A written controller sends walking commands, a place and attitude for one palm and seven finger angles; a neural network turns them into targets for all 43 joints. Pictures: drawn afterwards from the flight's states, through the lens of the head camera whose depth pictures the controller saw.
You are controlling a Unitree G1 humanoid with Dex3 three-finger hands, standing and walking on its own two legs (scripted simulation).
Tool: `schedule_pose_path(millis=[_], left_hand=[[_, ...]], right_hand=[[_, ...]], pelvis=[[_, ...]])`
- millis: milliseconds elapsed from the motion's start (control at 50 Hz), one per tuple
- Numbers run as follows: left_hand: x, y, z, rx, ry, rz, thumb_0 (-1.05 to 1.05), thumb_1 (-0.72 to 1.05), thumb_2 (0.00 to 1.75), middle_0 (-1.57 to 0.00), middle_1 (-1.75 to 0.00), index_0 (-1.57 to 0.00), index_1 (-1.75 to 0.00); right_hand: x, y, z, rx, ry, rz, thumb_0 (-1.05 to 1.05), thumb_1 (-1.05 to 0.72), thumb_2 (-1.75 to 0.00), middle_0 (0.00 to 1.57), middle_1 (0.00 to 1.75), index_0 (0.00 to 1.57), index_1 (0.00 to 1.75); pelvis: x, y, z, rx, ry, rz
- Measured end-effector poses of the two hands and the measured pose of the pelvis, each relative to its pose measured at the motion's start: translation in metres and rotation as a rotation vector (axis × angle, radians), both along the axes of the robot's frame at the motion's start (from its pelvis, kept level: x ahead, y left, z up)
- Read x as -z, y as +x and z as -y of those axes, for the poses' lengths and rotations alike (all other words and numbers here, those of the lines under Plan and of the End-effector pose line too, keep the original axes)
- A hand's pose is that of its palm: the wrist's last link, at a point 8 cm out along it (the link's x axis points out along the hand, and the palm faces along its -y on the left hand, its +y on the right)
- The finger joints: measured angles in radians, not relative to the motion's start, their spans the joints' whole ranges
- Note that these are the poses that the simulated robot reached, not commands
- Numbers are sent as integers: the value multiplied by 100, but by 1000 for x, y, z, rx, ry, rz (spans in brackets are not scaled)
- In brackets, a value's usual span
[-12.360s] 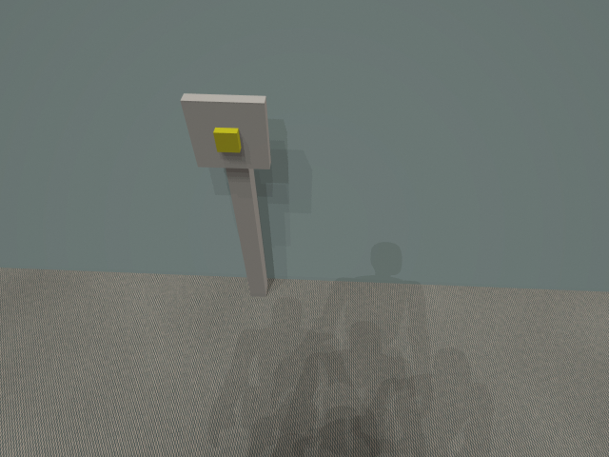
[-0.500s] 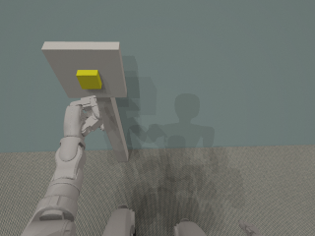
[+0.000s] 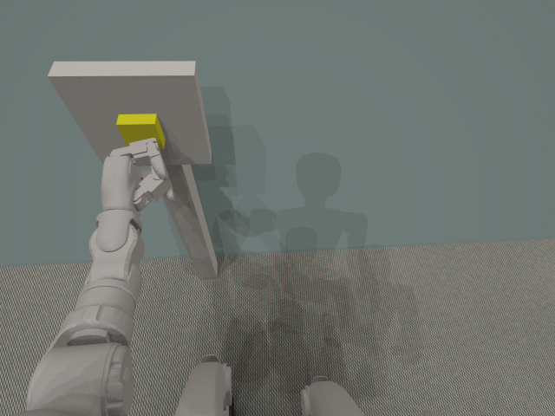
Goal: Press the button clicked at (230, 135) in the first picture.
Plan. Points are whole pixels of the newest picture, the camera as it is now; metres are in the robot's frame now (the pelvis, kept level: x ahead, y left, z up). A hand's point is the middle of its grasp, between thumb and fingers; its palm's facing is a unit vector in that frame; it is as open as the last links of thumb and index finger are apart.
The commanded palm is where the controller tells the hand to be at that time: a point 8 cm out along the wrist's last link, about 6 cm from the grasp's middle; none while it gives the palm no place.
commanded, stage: press the button with the knuckle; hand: left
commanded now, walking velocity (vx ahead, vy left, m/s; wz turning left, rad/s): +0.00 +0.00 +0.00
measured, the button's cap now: (142, 130) +0.51 +0.20 +0.08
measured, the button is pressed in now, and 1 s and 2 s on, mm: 0 7 0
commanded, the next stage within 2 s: hold the button down briefly in 0.68 s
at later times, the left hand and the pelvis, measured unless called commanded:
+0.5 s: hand (168, 168) +0.47 +0.16 +0.05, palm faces +0.07 -1.00 -0.03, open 3.3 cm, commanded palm +0.45 +0.20 +0.05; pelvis -0.01 +0.00 -0.01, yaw +0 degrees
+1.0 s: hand (167, 165) +0.47 +0.16 +0.05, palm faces +0.06 -1.00 -0.03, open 3.4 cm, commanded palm +0.48 +0.20 +0.05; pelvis -0.03 +0.00 -0.02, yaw +0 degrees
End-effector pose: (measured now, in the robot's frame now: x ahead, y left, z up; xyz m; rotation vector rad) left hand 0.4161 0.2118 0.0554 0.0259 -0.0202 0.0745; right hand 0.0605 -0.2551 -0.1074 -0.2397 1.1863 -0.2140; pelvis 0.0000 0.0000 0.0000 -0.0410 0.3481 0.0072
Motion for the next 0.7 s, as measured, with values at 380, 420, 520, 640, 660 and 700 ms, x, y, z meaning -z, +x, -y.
schedule_pose_path(millis=[380, 420, 520, 640, 660, 700], left_hand=[[7, 23, -1, 2, 2, -7, 3, 87, 92, -130, -150, -137, -150], [6, 24, -2, 0, 0, -10, 3, 87, 92, -130, -150, -139, -150], [6, 27, -3, 0, 2, -12, 3, 87, 91, -130, -150, -143, -150], [6, 29, -3, -4, 1, -11, 3, 88, 90, -130, -150, -146, -150], [6, 30, -3, -5, 2, -11, 4, 88, 90, -130, -150, -146, -150], [6, 31, -4, -1, 9, -5, 4, 87, 91, -130, -150, -147, -150]], right_hand=[[7, -20, 0, 21, -13, -82, 1, -91, -90, 20, 30, 20, 30], [7, -20, 0, 19, -16, -80, 1, -91, -90, 20, 30, 20, 30], [8, -24, 1, 19, -21, -77, 1, -91, -90, 20, 30, 20, 30], [10, -34, 2, 19, -29, -88, 1, -91, -90, 20, 30, 20, 30], [10, -36, 2, 19, -31, -91, 1, -91, -90, 20, 30, 20, 30], [11, -41, 3, 18, -37, -98, 1, -91, -90, 20, 30, 20, 30]], pelvis=[[6, -1, -1, -4, -9, -28], [7, -3, -1, -6, -12, -28], [9, -7, -1, -7, -17, -30], [12, -12, -2, -10, -21, -32], [13, -13, -2, -11, -22, -33], [14, -15, -1, -12, -23, -36]])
